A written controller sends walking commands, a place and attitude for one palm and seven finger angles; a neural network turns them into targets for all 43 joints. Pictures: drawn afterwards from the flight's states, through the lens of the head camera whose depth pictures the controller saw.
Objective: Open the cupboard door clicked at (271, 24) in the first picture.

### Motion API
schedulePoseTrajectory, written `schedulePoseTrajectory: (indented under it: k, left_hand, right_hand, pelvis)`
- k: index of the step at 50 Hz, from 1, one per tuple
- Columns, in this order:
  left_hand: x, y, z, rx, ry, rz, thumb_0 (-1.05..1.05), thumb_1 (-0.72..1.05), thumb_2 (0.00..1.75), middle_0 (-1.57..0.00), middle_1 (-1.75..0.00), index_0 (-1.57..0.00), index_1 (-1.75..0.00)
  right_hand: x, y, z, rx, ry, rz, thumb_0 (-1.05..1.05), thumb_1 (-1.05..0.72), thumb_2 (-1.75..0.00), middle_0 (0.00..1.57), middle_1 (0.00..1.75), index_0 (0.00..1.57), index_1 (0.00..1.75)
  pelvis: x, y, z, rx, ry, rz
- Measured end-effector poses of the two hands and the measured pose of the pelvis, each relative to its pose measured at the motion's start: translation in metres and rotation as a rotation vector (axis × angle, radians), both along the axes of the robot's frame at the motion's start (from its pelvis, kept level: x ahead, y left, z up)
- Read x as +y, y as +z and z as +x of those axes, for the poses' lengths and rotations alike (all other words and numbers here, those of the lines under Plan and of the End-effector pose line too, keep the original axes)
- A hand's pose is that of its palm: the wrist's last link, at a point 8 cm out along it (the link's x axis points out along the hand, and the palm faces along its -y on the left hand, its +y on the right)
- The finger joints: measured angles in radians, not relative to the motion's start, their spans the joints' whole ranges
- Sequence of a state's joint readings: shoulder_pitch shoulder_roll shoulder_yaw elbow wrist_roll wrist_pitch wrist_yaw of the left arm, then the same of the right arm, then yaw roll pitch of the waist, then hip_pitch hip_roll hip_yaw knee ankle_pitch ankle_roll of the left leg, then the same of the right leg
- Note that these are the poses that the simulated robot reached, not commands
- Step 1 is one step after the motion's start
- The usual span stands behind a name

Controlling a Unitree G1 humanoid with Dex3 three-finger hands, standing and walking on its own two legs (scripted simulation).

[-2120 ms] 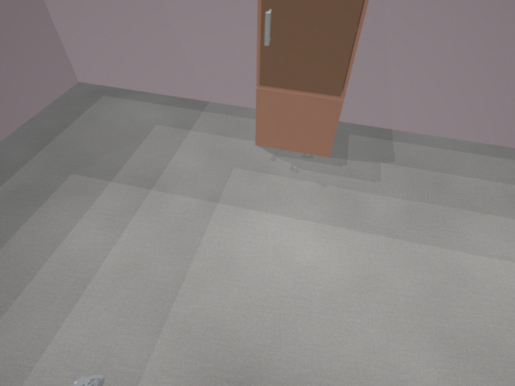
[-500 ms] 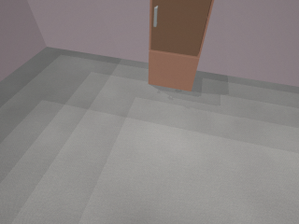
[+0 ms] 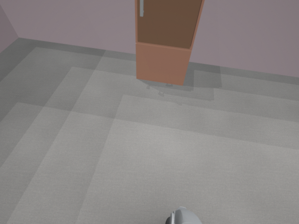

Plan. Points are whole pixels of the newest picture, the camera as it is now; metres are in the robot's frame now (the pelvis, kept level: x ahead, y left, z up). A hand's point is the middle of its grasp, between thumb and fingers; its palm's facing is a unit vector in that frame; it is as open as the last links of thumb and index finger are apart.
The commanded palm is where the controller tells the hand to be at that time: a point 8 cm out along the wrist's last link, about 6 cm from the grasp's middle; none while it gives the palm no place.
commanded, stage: walk to a spot facing it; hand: left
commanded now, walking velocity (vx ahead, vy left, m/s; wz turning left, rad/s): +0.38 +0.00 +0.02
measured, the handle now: (142, 4) +1.41 +0.07 -0.04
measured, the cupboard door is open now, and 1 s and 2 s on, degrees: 0 0 0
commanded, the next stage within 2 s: turn to face it in 0.86 s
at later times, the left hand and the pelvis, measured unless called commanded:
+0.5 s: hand (93, 210) +0.19 +0.18 -0.20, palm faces +0.13 -0.98 -0.12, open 7.3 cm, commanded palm none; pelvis +0.22 +0.01 -0.01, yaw +3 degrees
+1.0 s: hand (114, 114) +0.57 +0.16 -0.18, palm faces +0.00 -0.98 -0.20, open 7.3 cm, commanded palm none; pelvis +0.46 -0.03 -0.02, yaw +0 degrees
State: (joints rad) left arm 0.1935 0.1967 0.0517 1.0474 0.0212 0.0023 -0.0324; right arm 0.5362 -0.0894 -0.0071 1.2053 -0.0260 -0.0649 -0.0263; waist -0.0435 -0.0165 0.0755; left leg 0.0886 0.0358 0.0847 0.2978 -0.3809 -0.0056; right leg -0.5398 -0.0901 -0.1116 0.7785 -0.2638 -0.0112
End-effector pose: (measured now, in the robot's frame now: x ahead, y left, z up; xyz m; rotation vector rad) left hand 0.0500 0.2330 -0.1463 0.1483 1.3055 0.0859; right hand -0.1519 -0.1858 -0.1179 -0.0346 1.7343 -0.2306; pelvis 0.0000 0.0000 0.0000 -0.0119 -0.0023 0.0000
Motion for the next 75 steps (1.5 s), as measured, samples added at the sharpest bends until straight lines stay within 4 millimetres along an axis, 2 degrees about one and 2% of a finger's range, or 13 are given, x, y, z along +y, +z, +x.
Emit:
schedulePoseTrajectory:
  k: [4,7,15,20,25,29,34,44,50,58,63,69,75]
  left_hand:
    - [-0.012,-0.003,0.083,-0.123,-0.037,0.029,0.01,0.93,0.90,-0.20,-0.30,-0.20,-0.30]
    - [-0.020,-0.006,0.121,-0.211,-0.015,0.047,0.01,0.92,0.90,-0.20,-0.30,-0.20,-0.30]
    - [-0.028,0.000,0.127,-0.102,0.057,0.035,0.00,0.95,0.90,-0.20,-0.30,-0.20,-0.30]
    - [-0.017,-0.008,0.125,-0.021,0.110,0.000,0.00,0.94,0.90,-0.20,-0.30,-0.20,-0.30]
    - [-0.001,-0.027,0.131,0.076,0.164,-0.038,0.00,0.92,0.90,-0.20,-0.30,-0.20,-0.30]
    - [0.010,-0.017,0.163,0.116,0.155,-0.040,0.00,0.92,0.90,-0.20,-0.30,-0.20,-0.30]
    - [0.017,-0.001,0.231,0.069,0.134,-0.034,0.01,0.91,0.90,-0.19,-0.30,-0.20,-0.30]
    - [0.002,0.004,0.410,-0.037,0.014,0.004,0.01,0.92,0.90,-0.19,-0.30,-0.20,-0.30]
    - [-0.025,-0.004,0.512,-0.178,-0.016,0.044,0.00,0.92,0.90,-0.19,-0.30,-0.20,-0.30]
    - [-0.036,0.014,0.533,-0.114,0.016,0.075,-0.01,0.95,0.90,-0.20,-0.30,-0.20,-0.30]
    - [-0.035,0.012,0.538,-0.056,0.016,0.051,-0.01,0.94,0.90,-0.20,-0.30,-0.20,-0.30]
    - [-0.027,-0.006,0.543,0.004,0.035,-0.004,0.00,0.92,0.90,-0.20,-0.30,-0.20,-0.30]
    - [-0.018,-0.006,0.556,0.051,-0.003,-0.022,0.00,0.91,0.90,-0.20,-0.30,-0.20,-0.30]
  right_hand:
    - [-0.011,-0.010,0.017,0.074,-0.032,0.023,0.00,-0.90,-0.89,0.20,0.30,0.20,0.30]
    - [-0.032,-0.025,0.058,0.060,-0.017,0.023,0.01,-0.90,-0.89,0.20,0.30,0.20,0.30]
    - [-0.076,-0.023,0.276,-0.361,0.112,-0.074,0.01,-0.91,-0.89,0.20,0.30,0.19,0.30]
    - [-0.066,-0.003,0.396,-0.556,0.207,-0.087,0.00,-0.91,-0.89,0.19,0.30,0.19,0.30]
    - [-0.040,-0.001,0.474,-0.644,0.274,-0.103,0.00,-0.91,-0.89,0.19,0.30,0.19,0.30]
    - [-0.022,0.000,0.484,-0.593,0.255,-0.094,0.00,-0.91,-0.89,0.20,0.30,0.20,0.30]
    - [-0.024,0.003,0.471,-0.438,0.195,-0.112,-0.01,-0.94,-0.89,0.20,0.30,0.20,0.30]
    - [-0.016,-0.012,0.446,-0.125,0.037,-0.027,0.00,-0.91,-0.89,0.20,0.30,0.20,0.30]
    - [-0.031,-0.038,0.485,-0.025,-0.006,0.033,0.01,-0.90,-0.89,0.20,0.30,0.20,0.30]
    - [-0.066,-0.035,0.655,-0.344,0.069,-0.021,0.01,-0.91,-0.89,0.20,0.30,0.20,0.30]
    - [-0.080,-0.023,0.727,-0.471,0.104,-0.081,0.02,-0.94,-0.89,0.20,0.30,0.20,0.30]
    - [-0.070,-0.012,0.776,-0.549,0.124,-0.128,0.01,-0.93,-0.89,0.19,0.30,0.20,0.30]
    - [-0.049,-0.005,0.778,-0.541,0.099,-0.124,0.00,-0.92,-0.89,0.20,0.30,0.20,0.30]
  pelvis:
    - [-0.017,-0.015,0.041,-0.010,0.000,0.001]
    - [-0.029,-0.025,0.067,-0.024,0.019,0.007]
    - [-0.029,-0.005,0.128,-0.013,0.040,-0.018]
    - [-0.017,-0.002,0.172,-0.008,0.051,-0.032]
    - [0.007,-0.013,0.220,-0.012,0.058,-0.031]
    - [0.017,-0.004,0.254,-0.005,0.052,-0.017]
    - [0.024,0.009,0.298,0.007,0.041,-0.006]
    - [0.004,0.000,0.397,0.003,0.003,0.018]
    - [-0.025,-0.023,0.465,-0.021,0.005,0.024]
    - [-0.036,-0.002,0.513,-0.010,-0.014,0.013]
    - [-0.030,0.001,0.537,-0.008,-0.048,0.002]
    - [-0.014,-0.004,0.563,-0.023,-0.085,-0.025]
    - [-0.005,0.002,0.579,-0.022,-0.119,-0.008]
